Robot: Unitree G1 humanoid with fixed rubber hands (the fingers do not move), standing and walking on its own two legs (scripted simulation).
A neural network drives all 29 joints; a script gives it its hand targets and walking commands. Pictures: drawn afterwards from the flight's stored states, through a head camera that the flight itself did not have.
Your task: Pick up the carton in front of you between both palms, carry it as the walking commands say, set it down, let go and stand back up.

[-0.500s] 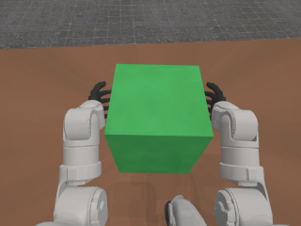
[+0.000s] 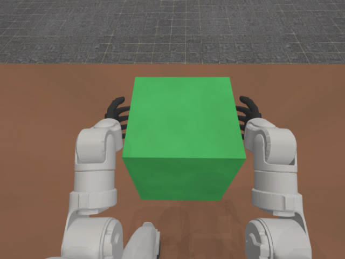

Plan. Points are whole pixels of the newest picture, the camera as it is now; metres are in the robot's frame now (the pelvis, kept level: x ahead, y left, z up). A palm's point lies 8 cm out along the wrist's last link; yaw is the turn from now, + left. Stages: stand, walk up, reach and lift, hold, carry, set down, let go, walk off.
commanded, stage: carry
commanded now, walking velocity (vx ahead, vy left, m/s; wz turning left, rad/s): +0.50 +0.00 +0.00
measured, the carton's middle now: (181, 144) +0.36 +0.02 +0.03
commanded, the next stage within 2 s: none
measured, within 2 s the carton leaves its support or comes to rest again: neither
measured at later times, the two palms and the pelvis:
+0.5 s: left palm (142, 57) +0.67 +0.16 +0.05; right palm (236, 61) +0.65 -0.14 +0.06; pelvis +0.31 +0.04 -0.05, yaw -1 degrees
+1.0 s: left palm (154, 24) +0.96 +0.16 +0.01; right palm (224, 23) +0.98 -0.13 +0.00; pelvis +0.61 +0.00 -0.09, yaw +1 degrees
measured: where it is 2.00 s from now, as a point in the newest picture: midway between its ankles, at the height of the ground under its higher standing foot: (182, 115)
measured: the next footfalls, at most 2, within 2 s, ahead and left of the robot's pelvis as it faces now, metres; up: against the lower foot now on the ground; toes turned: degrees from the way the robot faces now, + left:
left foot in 0.14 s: +0.28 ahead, +0.07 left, -0.05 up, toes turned +1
right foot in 0.70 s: +0.61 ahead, -0.03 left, -0.09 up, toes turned -1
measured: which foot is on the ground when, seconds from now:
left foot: up 0.00-0.12, down 0.14-0.70, up 0.72-1.00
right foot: down 0.00-0.16, up 0.18-0.68, down 0.70-1.00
